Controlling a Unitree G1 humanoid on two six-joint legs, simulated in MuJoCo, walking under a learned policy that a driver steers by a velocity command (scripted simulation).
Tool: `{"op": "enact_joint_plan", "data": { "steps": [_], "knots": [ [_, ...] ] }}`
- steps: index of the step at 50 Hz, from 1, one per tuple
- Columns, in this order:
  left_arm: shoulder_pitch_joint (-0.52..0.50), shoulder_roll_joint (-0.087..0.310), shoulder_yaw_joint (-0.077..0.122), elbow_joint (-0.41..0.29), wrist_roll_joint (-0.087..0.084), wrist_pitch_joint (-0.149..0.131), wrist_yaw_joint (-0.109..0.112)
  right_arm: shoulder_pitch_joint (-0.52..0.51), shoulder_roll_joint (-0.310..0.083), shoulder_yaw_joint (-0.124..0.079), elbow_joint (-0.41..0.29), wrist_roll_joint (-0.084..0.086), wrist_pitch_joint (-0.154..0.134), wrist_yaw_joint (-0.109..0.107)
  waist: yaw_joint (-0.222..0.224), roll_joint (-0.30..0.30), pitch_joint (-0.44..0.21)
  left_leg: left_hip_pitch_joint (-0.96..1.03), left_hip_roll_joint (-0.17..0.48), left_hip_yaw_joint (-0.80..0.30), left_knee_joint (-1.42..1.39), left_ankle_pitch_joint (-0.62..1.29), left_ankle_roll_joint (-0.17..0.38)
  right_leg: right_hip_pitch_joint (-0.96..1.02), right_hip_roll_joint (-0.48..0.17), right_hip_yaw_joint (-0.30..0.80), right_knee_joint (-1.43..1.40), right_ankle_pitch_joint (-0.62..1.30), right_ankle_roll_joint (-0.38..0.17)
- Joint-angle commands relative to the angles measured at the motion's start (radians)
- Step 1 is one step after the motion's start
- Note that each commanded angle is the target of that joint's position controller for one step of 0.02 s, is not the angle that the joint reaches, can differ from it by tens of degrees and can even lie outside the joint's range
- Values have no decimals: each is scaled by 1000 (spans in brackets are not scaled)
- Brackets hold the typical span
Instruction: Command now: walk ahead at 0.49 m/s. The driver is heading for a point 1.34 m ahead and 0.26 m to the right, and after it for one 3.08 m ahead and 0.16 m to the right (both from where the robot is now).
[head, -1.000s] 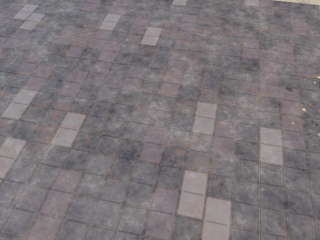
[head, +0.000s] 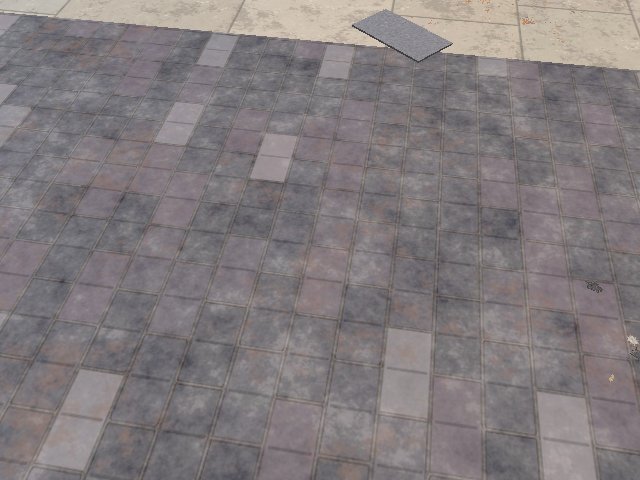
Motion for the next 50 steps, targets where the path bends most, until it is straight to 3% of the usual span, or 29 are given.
{"op": "enact_joint_plan", "data": {
  "steps": [1,5,10,12,13,14,15,16,17,18,19,20,21,23,26,32,37,40,41,42,43,44,45,46,47,48,50],
  "knots": [
    [35,46,14,-42,13,3,7,-40,-131,-20,-54,1,-18,-20,47,77,56,-109,278,-206,-206,69,171,-20,-42,1,-139,161,27],
    [-128,29,7,-85,3,-9,-6,41,-159,-25,-37,17,-5,-35,-12,76,55,-17,264,-160,-190,85,127,10,3,-37,-430,306,35],
    [-251,43,3,-135,-10,-18,-37,114,-170,-31,-4,27,16,-38,-48,90,83,146,327,-178,-119,59,113,7,32,-42,-582,217,17],
    [-228,65,9,-141,-10,-27,-47,105,-181,-38,-3,27,27,-40,-22,103,69,190,350,-192,-64,110,97,64,49,-51,-623,135,-11],
    [-174,83,19,-130,-9,-31,-49,86,-189,-39,-7,27,32,-41,14,114,40,192,344,-183,-2,226,84,151,73,-73,-644,106,-28],
    [-49,118,40,-93,-7,-33,-46,67,-177,-34,-13,22,38,-40,80,106,-32,174,298,-143,148,391,61,318,108,-100,-666,98,-53],
    [155,189,68,-41,-2,-35,-38,58,-139,-18,-33,8,38,-40,157,56,-175,35,236,-87,416,367,27,611,26,-9,-637,124,-107],
    [293,306,97,-13,15,-27,-36,160,-24,18,-51,4,17,-30,144,-191,-325,-392,69,-9,830,-3,-55,1025,-227,422,-691,16,-263],
    [310,230,75,-9,12,-26,-40,162,-54,14,-36,20,-12,-25,148,-224,-391,-541,41,-163,998,-420,-47,1074,-284,688,-833,-65,-301],
    [219,167,54,-24,7,-28,-40,70,-154,-12,-61,47,-26,-21,130,-152,-242,-627,106,-186,1061,-364,-23,953,-251,552,-841,-70,-243],
    [118,130,40,-49,5,-26,-40,2,-162,-15,-81,49,-29,-25,100,-80,-156,-609,164,-155,1031,-265,-16,804,-212,402,-858,6,-209],
    [49,99,30,-59,8,-24,-45,-33,-149,-19,-85,35,-22,-31,71,-21,-89,-569,198,-138,965,-192,-21,670,-167,301,-897,77,-192],
    [19,74,22,-60,14,-27,-49,-26,-135,-25,-84,25,-8,-36,38,-32,-56,-508,228,-141,903,-143,-25,582,-126,225,-934,117,-172],
    [35,71,22,-37,17,-31,-54,11,-89,-22,-72,21,18,-38,11,-43,-35,-444,234,-125,858,-98,-39,503,-92,148,-979,193,-178],
    [91,110,33,-4,18,-32,-40,-60,-90,-28,-102,13,30,-43,12,-16,4,-528,240,-120,745,6,-61,516,-89,87,-1005,310,-190],
    [176,128,34,34,6,-16,-15,-282,-64,-22,-167,16,20,-29,71,-20,50,-527,204,-81,398,239,-71,566,-63,7,-1034,258,-155],
    [245,136,41,81,-3,2,-8,-405,-69,-16,-216,26,9,-4,101,-22,98,-557,184,-79,270,184,-46,715,-120,13,-987,252,-149],
    [224,153,50,85,-6,15,-2,-379,-94,-25,-222,27,-1,10,64,-38,70,-463,155,-57,228,79,-11,768,-143,12,-907,395,-128],
    [202,163,53,81,-5,20,-1,-318,-116,-36,-208,26,-4,9,27,-54,29,-354,123,-30,221,54,5,763,-133,-1,-838,553,-116],
    [181,155,49,76,-2,26,-2,-184,-150,-57,-167,24,-4,5,-43,-50,-48,-170,85,1,207,59,28,730,-89,-35,-684,694,-95],
    [174,128,37,60,8,27,-2,6,-209,-82,-114,19,-3,-4,-115,-11,-175,128,152,-75,240,86,72,573,-34,-73,-438,607,-62],
    [289,20,4,49,12,9,-14,149,-309,-108,-87,0,4,-10,-93,214,-338,549,418,-514,200,-49,229,152,126,-114,-18,185,15],
    [284,22,0,64,2,-19,-21,150,-252,-86,-83,11,8,-9,-92,286,-414,600,492,-809,29,-131,263,-2,186,33,165,-358,14],
    [195,112,25,37,-27,-36,-25,68,-198,-68,-93,19,5,-8,-81,230,-267,479,461,-689,10,-177,207,-97,120,67,237,-323,-9],
    [116,129,28,12,-35,-42,-21,-26,-160,-56,-118,18,5,-10,-53,157,-159,316,427,-542,-11,-129,171,-98,62,31,207,-230,-22],
    [75,122,33,5,-22,-37,-13,-98,-127,-46,-127,10,3,-5,-19,91,-79,155,385,-434,-51,-56,150,-54,20,11,138,-148,-21],
    [117,83,40,16,-7,-7,-4,-139,-89,-35,-121,-4,-4,2,41,127,-41,-4,322,-316,-114,7,127,68,-23,18,44,-70,-19]
  ]
}}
